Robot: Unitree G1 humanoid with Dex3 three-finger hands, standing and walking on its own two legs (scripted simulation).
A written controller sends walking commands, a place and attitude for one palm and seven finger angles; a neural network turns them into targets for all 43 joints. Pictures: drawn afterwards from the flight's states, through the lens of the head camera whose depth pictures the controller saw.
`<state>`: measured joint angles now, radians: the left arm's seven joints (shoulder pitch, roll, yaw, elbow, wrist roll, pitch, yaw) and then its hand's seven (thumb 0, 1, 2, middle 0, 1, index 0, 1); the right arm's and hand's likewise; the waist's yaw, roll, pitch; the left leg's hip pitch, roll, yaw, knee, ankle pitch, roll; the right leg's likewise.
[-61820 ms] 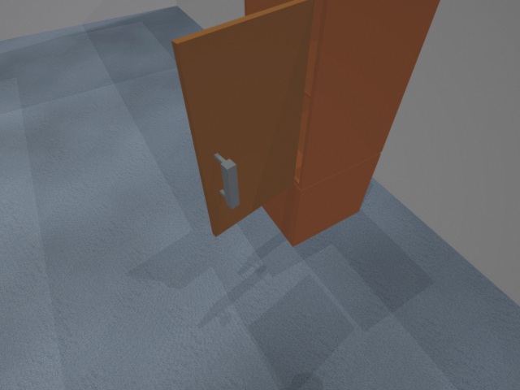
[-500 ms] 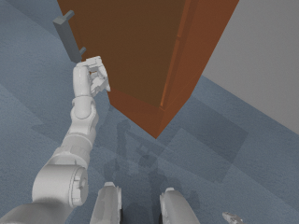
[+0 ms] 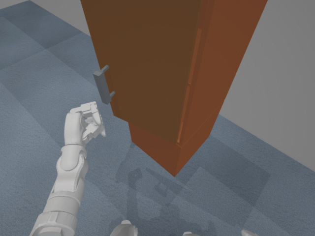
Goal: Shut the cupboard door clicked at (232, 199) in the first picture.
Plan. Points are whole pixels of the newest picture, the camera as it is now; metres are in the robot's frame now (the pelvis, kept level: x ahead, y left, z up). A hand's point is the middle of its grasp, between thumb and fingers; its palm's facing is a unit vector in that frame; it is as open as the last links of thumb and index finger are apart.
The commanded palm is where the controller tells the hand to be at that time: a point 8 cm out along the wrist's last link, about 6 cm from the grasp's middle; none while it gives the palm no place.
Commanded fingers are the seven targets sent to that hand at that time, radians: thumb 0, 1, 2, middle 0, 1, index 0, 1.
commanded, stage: draw the hand back to the body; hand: left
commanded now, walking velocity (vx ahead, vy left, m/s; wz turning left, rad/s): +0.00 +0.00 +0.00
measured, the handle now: (106, 84) +0.64 +0.20 -0.03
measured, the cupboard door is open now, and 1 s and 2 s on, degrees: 13 13 13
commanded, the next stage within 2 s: step back with the hand held close in 1.12 s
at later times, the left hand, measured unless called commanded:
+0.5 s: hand (27, 147) +0.26 +0.24 +0.17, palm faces +0.33 -0.89 -0.31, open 4.3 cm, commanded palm +0.22 +0.28 +0.19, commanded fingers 0.00 0.90 0.90 -0.50 -0.63 -0.50 -0.63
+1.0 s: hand out of the picture +0.22 +0.27 +0.22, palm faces +0.49 -0.77 -0.41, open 7.3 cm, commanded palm +0.17 +0.30 +0.24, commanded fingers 0.00 0.90 0.90 -0.20 -0.30 -0.20 -0.30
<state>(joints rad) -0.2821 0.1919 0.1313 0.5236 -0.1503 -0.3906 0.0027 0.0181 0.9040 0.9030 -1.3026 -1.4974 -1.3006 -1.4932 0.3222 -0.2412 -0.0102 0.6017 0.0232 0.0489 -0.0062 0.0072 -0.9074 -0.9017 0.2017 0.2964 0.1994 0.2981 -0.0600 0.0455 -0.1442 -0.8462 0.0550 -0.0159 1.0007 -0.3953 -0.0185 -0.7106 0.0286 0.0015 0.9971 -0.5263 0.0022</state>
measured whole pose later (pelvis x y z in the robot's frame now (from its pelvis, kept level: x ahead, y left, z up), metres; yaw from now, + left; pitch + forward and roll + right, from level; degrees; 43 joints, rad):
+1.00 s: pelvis +0.04 -0.01 +0.06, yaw +2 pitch -2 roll +1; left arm 0.45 0.33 0.34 -0.34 -0.08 -0.05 0.10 0.02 0.90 0.90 -0.24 -0.33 -0.23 -0.32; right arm 0.20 -0.24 0.02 0.62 0.02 -0.06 -0.09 0.01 -0.91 -0.90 0.20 0.30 0.20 0.30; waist 0.07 0.07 -0.03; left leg -0.20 0.02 0.00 0.47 -0.23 -0.02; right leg -0.07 -0.01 0.00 0.46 -0.35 0.00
